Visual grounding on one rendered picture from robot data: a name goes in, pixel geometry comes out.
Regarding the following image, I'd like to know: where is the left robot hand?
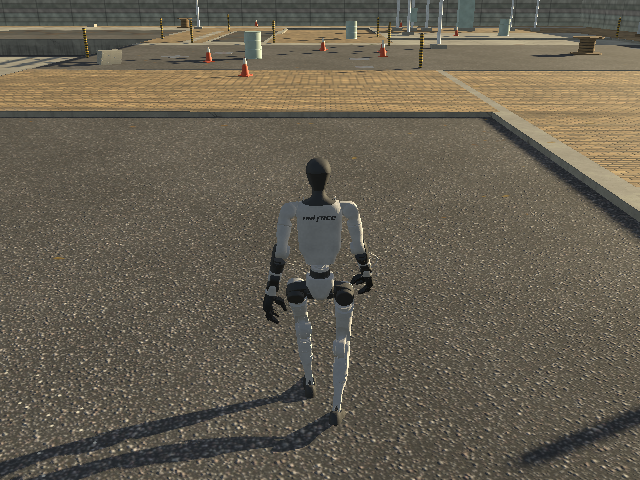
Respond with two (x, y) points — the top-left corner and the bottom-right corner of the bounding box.
(263, 294), (287, 324)

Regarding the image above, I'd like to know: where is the robot left upper arm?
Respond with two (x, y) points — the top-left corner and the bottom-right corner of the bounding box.
(275, 201), (298, 259)

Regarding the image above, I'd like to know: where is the robot right upper arm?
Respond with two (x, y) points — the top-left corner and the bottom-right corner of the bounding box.
(340, 201), (366, 255)

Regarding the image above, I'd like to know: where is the right robot hand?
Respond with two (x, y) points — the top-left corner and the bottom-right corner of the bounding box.
(350, 274), (374, 294)

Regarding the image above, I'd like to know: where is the robot left forearm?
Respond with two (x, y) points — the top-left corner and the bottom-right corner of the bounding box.
(265, 244), (285, 296)

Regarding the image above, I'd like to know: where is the left robot thigh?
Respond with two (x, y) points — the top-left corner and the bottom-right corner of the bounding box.
(286, 278), (312, 339)

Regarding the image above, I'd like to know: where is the robot right forearm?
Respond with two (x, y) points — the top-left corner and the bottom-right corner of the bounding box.
(355, 239), (372, 277)

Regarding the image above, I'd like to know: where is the robot left foot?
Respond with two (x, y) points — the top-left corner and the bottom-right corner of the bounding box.
(303, 375), (317, 398)

